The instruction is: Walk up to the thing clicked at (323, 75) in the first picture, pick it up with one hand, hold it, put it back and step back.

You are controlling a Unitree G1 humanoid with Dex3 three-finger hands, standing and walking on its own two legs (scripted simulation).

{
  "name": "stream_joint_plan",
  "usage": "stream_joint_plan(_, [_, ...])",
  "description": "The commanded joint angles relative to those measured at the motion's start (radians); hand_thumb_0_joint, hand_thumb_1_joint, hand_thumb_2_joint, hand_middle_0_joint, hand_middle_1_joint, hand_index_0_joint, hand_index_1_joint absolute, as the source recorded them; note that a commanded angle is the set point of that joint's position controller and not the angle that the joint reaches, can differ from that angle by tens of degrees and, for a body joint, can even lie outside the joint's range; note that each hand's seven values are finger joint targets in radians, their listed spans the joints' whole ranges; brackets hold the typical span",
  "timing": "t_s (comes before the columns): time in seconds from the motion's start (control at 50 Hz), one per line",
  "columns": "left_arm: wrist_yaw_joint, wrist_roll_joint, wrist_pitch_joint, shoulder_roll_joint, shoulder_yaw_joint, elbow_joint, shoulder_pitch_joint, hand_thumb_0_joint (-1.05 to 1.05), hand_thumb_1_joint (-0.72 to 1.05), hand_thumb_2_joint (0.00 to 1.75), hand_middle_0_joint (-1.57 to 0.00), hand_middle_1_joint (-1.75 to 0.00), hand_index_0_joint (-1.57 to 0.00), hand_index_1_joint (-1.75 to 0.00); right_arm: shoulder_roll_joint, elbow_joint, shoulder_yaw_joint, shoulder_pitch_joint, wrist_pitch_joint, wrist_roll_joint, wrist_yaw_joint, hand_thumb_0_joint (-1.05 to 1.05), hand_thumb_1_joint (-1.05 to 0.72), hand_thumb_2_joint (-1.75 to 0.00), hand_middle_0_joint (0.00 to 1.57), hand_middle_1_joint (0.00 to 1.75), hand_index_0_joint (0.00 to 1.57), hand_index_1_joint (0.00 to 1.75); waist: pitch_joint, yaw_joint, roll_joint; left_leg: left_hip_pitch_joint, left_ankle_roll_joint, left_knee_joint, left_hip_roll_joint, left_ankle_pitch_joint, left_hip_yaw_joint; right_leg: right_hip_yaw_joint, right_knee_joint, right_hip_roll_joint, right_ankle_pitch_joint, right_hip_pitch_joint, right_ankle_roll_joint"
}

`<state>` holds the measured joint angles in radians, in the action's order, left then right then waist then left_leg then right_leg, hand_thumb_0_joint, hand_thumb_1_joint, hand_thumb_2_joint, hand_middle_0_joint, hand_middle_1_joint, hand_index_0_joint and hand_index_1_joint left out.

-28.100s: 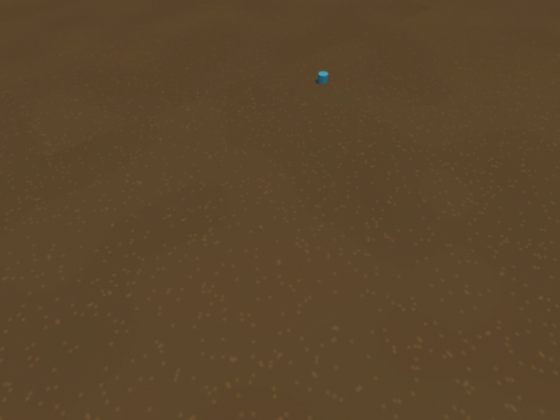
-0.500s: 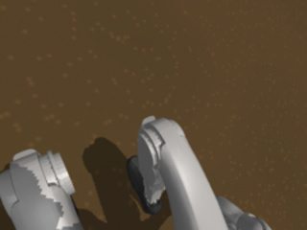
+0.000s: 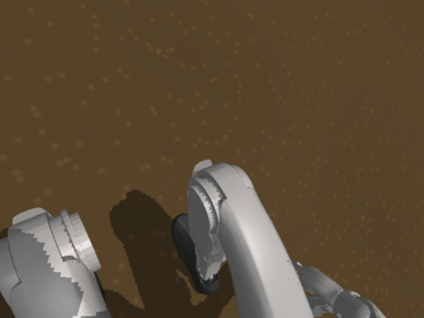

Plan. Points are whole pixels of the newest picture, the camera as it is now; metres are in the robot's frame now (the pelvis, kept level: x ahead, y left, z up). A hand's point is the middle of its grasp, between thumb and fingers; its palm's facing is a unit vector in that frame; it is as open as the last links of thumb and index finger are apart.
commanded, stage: open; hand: left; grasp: from above
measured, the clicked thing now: out of the picture +0.41 +0.34 -0.27
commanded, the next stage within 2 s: withdraw in 0.04 s
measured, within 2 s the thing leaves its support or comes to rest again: neither
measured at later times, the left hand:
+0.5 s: hand out of the picture +0.42 +0.36 -0.17, palm faces -0.22 -0.11 -0.97, open 13.9 cm
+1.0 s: hand out of the picture +0.39 +0.35 -0.13, palm faces -0.45 -0.14 -0.88, open 14.0 cm
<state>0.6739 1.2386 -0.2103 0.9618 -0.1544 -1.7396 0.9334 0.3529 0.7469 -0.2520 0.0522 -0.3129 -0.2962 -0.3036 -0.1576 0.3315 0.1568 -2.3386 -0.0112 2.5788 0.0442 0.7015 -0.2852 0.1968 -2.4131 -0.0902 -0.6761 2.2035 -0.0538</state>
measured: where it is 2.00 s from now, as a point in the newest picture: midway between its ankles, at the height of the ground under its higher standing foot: (153, 293)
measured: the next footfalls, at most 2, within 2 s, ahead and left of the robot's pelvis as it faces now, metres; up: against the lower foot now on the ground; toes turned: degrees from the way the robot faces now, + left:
none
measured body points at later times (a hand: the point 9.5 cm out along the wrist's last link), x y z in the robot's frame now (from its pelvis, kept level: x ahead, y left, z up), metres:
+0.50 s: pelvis +0.01 +0.00 +0.01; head +0.21 +0.12 +0.39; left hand +0.43 +0.36 -0.11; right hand +0.11 -0.25 -0.07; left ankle +0.07 +0.13 -0.26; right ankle +0.11 -0.11 -0.26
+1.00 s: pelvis -0.01 -0.01 +0.03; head +0.20 +0.09 +0.41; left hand +0.41 +0.36 -0.08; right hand +0.09 -0.29 -0.06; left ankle +0.07 +0.13 -0.26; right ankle +0.11 -0.11 -0.26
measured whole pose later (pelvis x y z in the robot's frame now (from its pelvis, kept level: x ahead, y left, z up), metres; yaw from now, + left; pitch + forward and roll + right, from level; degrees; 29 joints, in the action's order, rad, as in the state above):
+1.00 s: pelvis -0.01 -0.01 +0.03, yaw +6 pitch +28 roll -8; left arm 0.34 1.25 -0.30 0.80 -0.08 -1.41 0.90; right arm 0.33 0.72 -0.10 0.14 -0.06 -0.15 -0.15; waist 0.00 0.22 0.06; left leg -2.31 -0.02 2.41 0.03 0.62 -0.18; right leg 0.12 -2.34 -0.05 -0.64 2.21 -0.02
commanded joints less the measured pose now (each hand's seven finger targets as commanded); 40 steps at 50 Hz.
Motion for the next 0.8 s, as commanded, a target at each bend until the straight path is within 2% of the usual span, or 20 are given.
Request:
stream_joint_plan(0.0, [0.01,-0.021,-0.025,0.206,0.006,0.102,0.209,0.0,-0.48,0.98,-0.07,-1.04,-0.08,-1.02,0.301,0.001,0.076,0.161,0.002,0.013,0.008,0.0,-0.88,-0.9,0.2,0.3,0.2,0.3,0.61,0.035,-0.507,0.455,0.014,-0.259,0.021,-0.172,0.119,0.083,0.213,-0.03,0.236,-0.326,0.069])
stream_joint_plan(0.1, [0.005,-0.013,-0.057,0.195,0.026,0.138,0.21,0.0,-0.44,1.01,-0.08,-1.08,-0.09,-1.06,0.306,0.001,0.071,0.153,0.006,0.012,0.007,0.0,-0.88,-0.9,0.2,0.3,0.2,0.3,0.626,0.032,-0.526,0.499,0.006,-0.259,0.024,-0.214,0.104,0.102,0.194,-0.029,0.274,-0.316,0.068])
stream_joint_plan(0.18, [0.029,0.013,-0.065,0.207,0.005,0.12,0.167,0.0,-0.46,0.94,-0.06,-1.01,-0.09,-0.98,0.301,-0.005,0.064,0.157,0.015,0.005,0.003,0.0,-0.89,-0.89,0.2,0.3,0.2,0.3,0.611,0.018,-0.534,0.497,0.004,-0.269,0.021,-0.215,0.109,0.106,0.19,-0.035,0.271,-0.311,0.071])
stream_joint_plan(0.24, [0.048,0.026,-0.062,0.215,-0.002,0.213,0.199,0.0,-0.47,0.95,-0.07,-1.0,-0.09,-0.97,0.314,-0.003,0.091,0.14,0.013,0.007,0.002,0.0,-0.89,-0.89,0.2,0.3,0.2,0.3,0.631,0.007,-0.577,0.519,-0.002,-0.279,0.019,-0.209,0.113,0.101,0.184,-0.028,0.259,-0.296,0.074])
stream_joint_plan(0.26, [0.054,0.029,-0.056,0.232,-0.026,0.266,0.187,0.0,-0.47,0.95,-0.06,-1.0,-0.08,-0.98,0.311,-0.012,0.095,0.141,0.014,0.007,0.001,0.0,-0.89,-0.9,0.2,0.3,0.2,0.3,0.684,-0.011,-0.606,0.547,-0.003,-0.288,0.02,-0.224,0.117,0.097,0.19,-0.033,0.272,-0.317,0.078])
stream_joint_plan(0.28, [0.056,0.022,-0.051,0.216,-0.018,0.31,0.204,0.0,-0.47,0.96,-0.07,-0.99,-0.08,-0.97,0.298,-0.007,0.102,0.129,0.011,0.018,-0.003,0.0,-0.89,-0.9,0.2,0.3,0.2,0.3,0.711,-0.029,-0.635,0.561,-0.007,-0.292,0.019,-0.224,0.117,0.095,0.179,-0.027,0.269,-0.294,0.08])
stream_joint_plan(0.32, [0.064,0.017,-0.034,0.244,-0.076,0.397,0.194,0.0,-0.48,0.96,-0.07,-0.98,-0.08,-0.97,0.301,-0.014,0.128,0.141,0.009,0.027,-0.01,0.0,-0.89,-0.9,0.2,0.3,0.2,0.3,0.783,-0.051,-0.688,0.604,-0.013,-0.306,0.018,-0.246,0.12,0.093,0.174,-0.022,0.285,-0.292,0.082])
stream_joint_plan(0.34, [0.057,0.008,-0.019,0.211,-0.067,0.415,0.16,0.0,-0.49,0.96,-0.07,-0.98,-0.08,-0.97,0.286,-0.022,0.139,0.142,0.012,0.036,-0.016,0.0,-0.89,-0.9,0.2,0.3,0.2,0.3,0.806,-0.067,-0.7,0.611,-0.012,-0.302,0.019,-0.25,0.132,0.08,0.18,-0.026,0.291,-0.296,0.084])
stream_joint_plan(0.36, [0.053,0.002,-0.003,0.228,-0.095,0.431,0.152,0.0,-0.48,0.96,-0.07,-0.98,-0.08,-0.96,0.287,-0.007,0.157,0.16,0.015,0.044,-0.018,0.0,-0.89,-0.9,0.2,0.3,0.2,0.3,0.821,-0.071,-0.695,0.606,-0.011,-0.307,0.017,-0.25,0.138,0.078,0.179,-0.022,0.29,-0.283,0.084])
stream_joint_plan(0.38, [0.04,-0.005,0.013,0.194,-0.083,0.499,0.15,0.0,-0.49,0.97,-0.07,-0.97,-0.07,-0.96,0.273,-0.013,0.173,0.153,0.022,0.061,-0.02,0.0,-0.89,-0.9,0.2,0.3,0.2,0.3,0.864,-0.103,-0.732,0.618,-0.012,-0.323,0.013,-0.253,0.15,0.065,0.188,-0.02,0.285,-0.282,0.089])
stream_joint_plan(0.4, [0.021,-0.025,0.031,0.17,-0.079,0.514,0.142,0.0,-0.49,0.97,-0.07,-0.97,-0.07,-0.96,0.265,-0.011,0.188,0.159,0.03,0.072,-0.022,0.0,-0.89,-0.9,0.2,0.3,0.2,0.3,0.877,-0.11,-0.734,0.609,-0.011,-0.339,0.01,-0.241,0.155,0.062,0.196,-0.017,0.272,-0.261,0.091])
stream_joint_plan(0.48, [-0.097,-0.079,0.115,-0.018,0.068,0.567,0.111,0.0,-0.51,0.98,-0.07,-0.97,-0.07,-0.97,0.237,0.0,0.248,0.17,0.077,0.136,-0.013,0.0,-0.9,-0.9,0.2,0.3,0.2,0.3,0.854,-0.135,-0.677,0.563,0.002,-0.417,0.005,-0.147,0.171,0.022,0.268,-0.017,0.187,-0.187,0.1])
stream_joint_plan(0.52, [-0.172,-0.102,0.148,-0.082,0.116,0.527,0.091,0.0,-0.51,0.99,-0.07,-0.98,-0.07,-0.98,0.227,-0.007,0.272,0.194,0.102,0.157,-0.005,0.0,-0.9,-0.9,0.2,0.3,0.2,0.3,0.79,-0.119,-0.541,0.484,0.021,-0.423,-0.001,-0.106,0.181,-0.008,0.319,-0.021,0.145,-0.209,0.096])
stream_joint_plan(0.54, [-0.209,-0.117,0.157,-0.104,0.131,0.535,0.114,0.0,-0.5,0.98,-0.07,-0.98,-0.07,-0.98,0.231,-0.011,0.277,0.221,0.115,0.162,0.001,0.0,-0.89,-0.9,0.2,0.3,0.2,0.3,0.772,-0.098,-0.463,0.452,0.031,-0.42,-0.004,-0.112,0.185,-0.014,0.342,-0.021,0.158,-0.238,0.089])
stream_joint_plan(0.6, [-0.319,-0.17,0.156,-0.179,0.204,0.548,0.163,0.0,-0.49,0.99,-0.08,-1.0,-0.08,-1.0,0.209,-0.019,0.281,0.25,0.155,0.184,0.029,0.0,-0.89,-0.9,0.2,0.3,0.2,0.3,0.713,-0.07,-0.302,0.399,0.051,-0.424,-0.014,-0.113,0.189,-0.041,0.393,-0.019,0.151,-0.3,0.082])
stream_joint_plan(0.66, [-0.392,-0.193,0.122,-0.142,0.198,0.53,0.185,0.0,-0.51,1.0,-0.07,-1.02,-0.07,-1.02,0.202,-0.046,0.275,0.249,0.176,0.197,0.065,0.0,-0.9,-0.9,0.2,0.3,0.2,0.3,0.677,-0.078,-0.215,0.375,0.057,-0.442,-0.024,-0.093,0.191,-0.058,0.425,-0.007,0.111,-0.35,0.079])
stream_joint_plan(0.68, [-0.41,-0.178,0.11,-0.09,0.177,0.528,0.19,0.0,-0.51,1.01,-0.08,-1.02,-0.07,-1.02,0.204,-0.049,0.271,0.252,0.184,0.199,0.077,0.0,-0.9,-0.9,0.2,0.3,0.2,0.3,0.679,-0.092,-0.195,0.376,0.057,-0.444,-0.026,-0.088,0.193,-0.064,0.426,-0.004,0.092,-0.362,0.081])
stream_joint_plan(0.72, [-0.429,-0.148,0.081,-0.052,0.156,0.481,0.176,0.0,-0.51,1.01,-0.08,-1.01,-0.07,-1.01,0.203,-0.066,0.256,0.245,0.198,0.196,0.1,0.0,-0.9,-0.9,0.2,0.3,0.2,0.3,0.654,-0.098,-0.168,0.357,0.055,-0.424,-0.033,-0.086,0.208,-0.069,0.436,0.002,0.073,-0.357,0.087])
stream_joint_plan(0.76, [-0.424,-0.121,0.029,0.001,0.121,0.491,0.21,0.0,-0.52,1.01,-0.08,-1.01,-0.07,-1.02,0.18,-0.076,0.233,0.227,0.211,0.189,0.12,0.0,-0.9,-0.9,0.2,0.3,0.2,0.3,0.67,-0.105,-0.205,0.348,0.051,-0.41,-0.037,-0.079,0.219,-0.08,0.421,0.005,0.06,-0.364,0.086])
stream_joint_plan(0.78, [-0.413,-0.102,0.003,0.054,0.083,0.515,0.235,0.0,-0.52,1.01,-0.08,-1.01,-0.08,-1.02,0.182,-0.076,0.228,0.218,0.217,0.185,0.129,0.0,-0.9,-0.9,0.2,0.3,0.2,0.3,0.692,-0.122,-0.23,0.351,0.048,-0.406,-0.042,-0.072,0.223,-0.084,0.415,0.006,0.034,-0.359,0.093])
